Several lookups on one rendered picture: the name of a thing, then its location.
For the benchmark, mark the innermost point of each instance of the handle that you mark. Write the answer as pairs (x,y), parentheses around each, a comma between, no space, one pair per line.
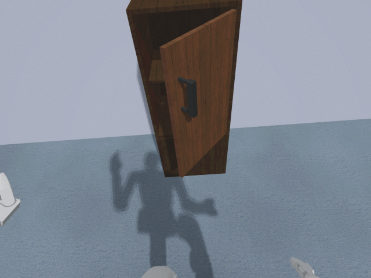
(192,109)

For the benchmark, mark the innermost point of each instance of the left robot thigh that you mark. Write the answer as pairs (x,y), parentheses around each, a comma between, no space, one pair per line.
(159,272)

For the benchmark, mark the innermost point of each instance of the robot left hand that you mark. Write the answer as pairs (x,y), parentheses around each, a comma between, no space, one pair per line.
(8,203)

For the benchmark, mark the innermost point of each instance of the cupboard door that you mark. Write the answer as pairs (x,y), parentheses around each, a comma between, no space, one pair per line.
(203,54)

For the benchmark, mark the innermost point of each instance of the robot right hand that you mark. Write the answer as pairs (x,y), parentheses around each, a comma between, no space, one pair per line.
(304,269)

